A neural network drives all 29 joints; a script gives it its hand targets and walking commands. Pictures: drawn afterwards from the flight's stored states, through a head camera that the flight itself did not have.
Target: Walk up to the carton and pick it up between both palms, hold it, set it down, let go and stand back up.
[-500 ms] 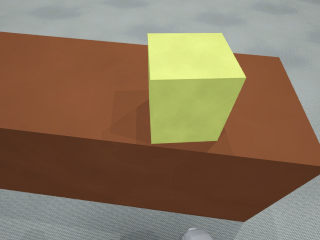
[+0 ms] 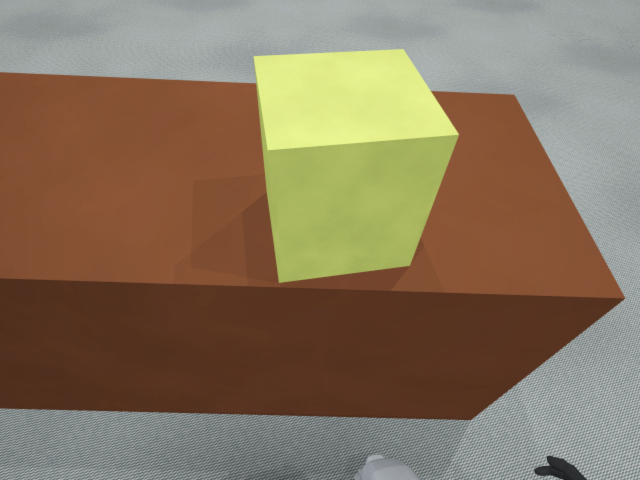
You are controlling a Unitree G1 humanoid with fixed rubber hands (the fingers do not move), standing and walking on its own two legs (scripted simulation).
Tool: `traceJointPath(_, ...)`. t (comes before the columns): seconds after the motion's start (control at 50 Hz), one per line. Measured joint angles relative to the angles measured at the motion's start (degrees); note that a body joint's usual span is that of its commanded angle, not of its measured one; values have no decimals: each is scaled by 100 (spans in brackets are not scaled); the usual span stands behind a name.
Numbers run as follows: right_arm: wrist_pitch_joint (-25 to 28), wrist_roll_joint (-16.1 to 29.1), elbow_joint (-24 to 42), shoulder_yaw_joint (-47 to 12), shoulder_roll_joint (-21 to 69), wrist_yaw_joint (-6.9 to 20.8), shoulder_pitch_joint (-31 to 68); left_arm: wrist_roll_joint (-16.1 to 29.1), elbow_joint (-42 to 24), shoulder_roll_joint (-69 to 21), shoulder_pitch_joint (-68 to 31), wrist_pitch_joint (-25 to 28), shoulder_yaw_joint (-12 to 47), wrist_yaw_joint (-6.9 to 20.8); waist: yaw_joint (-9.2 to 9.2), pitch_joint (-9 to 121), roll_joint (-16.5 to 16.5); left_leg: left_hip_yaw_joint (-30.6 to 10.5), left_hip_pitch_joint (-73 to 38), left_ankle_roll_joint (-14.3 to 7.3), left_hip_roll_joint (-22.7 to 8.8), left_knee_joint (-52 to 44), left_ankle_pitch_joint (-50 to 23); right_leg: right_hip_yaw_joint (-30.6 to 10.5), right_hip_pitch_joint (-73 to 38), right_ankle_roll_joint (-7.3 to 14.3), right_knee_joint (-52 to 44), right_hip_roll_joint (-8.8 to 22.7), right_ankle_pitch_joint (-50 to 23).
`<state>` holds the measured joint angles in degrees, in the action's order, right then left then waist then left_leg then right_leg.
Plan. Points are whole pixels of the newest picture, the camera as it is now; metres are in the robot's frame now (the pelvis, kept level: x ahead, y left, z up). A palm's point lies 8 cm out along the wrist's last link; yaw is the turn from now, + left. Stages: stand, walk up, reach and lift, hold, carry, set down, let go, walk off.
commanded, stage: walk up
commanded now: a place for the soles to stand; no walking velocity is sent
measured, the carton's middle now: (338, 170) +0.53 -0.02 +0.09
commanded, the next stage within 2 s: stand in 1.74 s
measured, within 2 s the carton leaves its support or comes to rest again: neither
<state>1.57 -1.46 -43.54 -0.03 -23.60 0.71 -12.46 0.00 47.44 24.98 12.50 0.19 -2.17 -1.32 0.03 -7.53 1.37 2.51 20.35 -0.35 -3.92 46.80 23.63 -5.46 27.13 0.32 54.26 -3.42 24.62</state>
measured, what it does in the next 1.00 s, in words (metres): stands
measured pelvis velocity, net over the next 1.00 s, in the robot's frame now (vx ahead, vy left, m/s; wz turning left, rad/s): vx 0.01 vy -0.02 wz -0.10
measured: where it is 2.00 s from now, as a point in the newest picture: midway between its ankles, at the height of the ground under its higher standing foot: outside the picture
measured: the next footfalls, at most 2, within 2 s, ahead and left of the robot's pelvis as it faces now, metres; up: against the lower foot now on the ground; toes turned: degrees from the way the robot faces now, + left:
none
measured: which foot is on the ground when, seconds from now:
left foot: down 0.00-1.00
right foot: down 0.00-1.00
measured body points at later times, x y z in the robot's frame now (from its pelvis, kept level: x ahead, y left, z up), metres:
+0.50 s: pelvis +0.00 +0.00 +0.00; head +0.04 +0.01 +0.45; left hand +0.10 +0.33 -0.11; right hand +0.08 -0.32 -0.10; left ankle +0.02 +0.13 -0.71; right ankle +0.01 -0.15 -0.69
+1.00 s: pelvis +0.01 -0.02 +0.00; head +0.05 -0.02 +0.45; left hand +0.13 +0.30 -0.11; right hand +0.10 -0.34 -0.10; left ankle +0.03 +0.13 -0.70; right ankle +0.03 -0.15 -0.71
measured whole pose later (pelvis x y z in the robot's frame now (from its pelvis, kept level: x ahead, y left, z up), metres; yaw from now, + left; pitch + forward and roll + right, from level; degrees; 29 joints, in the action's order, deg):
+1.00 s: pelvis +0.01 -0.02 +0.00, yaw -6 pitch -2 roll +0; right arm 1.8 -1.5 -43.9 0.0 -24.9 0.5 -12.3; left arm 0.0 52.0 24.5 11.9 2.0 -2.2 -0.3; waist 0.0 -6.6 0.9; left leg 1.8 20.1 0.6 -4.0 46.3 23.3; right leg -5.4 21.6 -0.6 45.6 -1.3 22.2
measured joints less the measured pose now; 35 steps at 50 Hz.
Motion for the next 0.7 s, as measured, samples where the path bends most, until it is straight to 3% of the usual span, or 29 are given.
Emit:
traceJointPath(0.08,13,0,2,0,-60,0,-5,0,146,44,4,-2,-40,104,-4,5,98,77,4,1,-97,-4,-7,-8,-192,0,63,102,24)
traceJointPath(0.14,-10,0,1,0,-149,0,10,0,268,48,31,-1,-59,152,-9,11,176,190,18,1,-116,47,14,-11,-611,0,-603,184,31)
traceJointPath(0.18,-109,-1,-5,1,-243,0,35,0,348,-13,77,50,-62,150,-6,-12,8,81,80,-1,-230,287,85,34,-704,-50,-731,54,-74)
traceJointPath(0.26,-202,0,2,-1,-226,-6,33,0,404,-34,158,93,-61,127,-4,-10,-101,-211,254,0,-74,659,672,34,-807,-35,-844,38,-152)
traceJointPath(0.34,-158,0,3,0,-341,-6,33,0,401,-35,150,119,-60,97,-1,-9,-287,-254,273,0,-59,597,696,38,-768,-34,-913,53,-185)
traceJointPath(0.38,-102,0,-3,-2,-360,-6,9,0,399,-33,117,119,-60,97,1,-8,-361,-245,157,0,-43,142,336,39,-689,-41,-899,60,-181)
traceJointPath(0.42,-26,1,-33,-3,-252,-7,-27,0,403,-26,72,100,-61,97,1,-26,-259,-172,143,11,56,25,-107,-16,-621,-20,-791,155,-172)
traceJointPath(0.5,58,0,-37,-3,-72,-6,-160,0,412,-5,48,80,-61,91,0,6,-195,-84,77,17,-24,-2,11,-17,-375,-12,-210,59,164)
traceJointPath(0.6,51,0,-36,0,-53,-6,-186,0,460,14,26,119,-60,111,-4,7,-1,19,78,37,-39,12,64,-20,-523,-15,-914,176,-130)
traceJointPath(0.66,-21,0,-37,0,-108,-7,-146,0,465,-42,26,135,-53,114,-3,7,-45,-24,76,39,-72,81,42,4,-568,-97,-936,141,-303)
traceJointPath(0.7,-50,0,-36,0,-137,-14,-101,0,462,-41,26,151,-50,112,-3,36,-55,-90,75,39,-13,81,406,3,-583,-98,-936,157,-252)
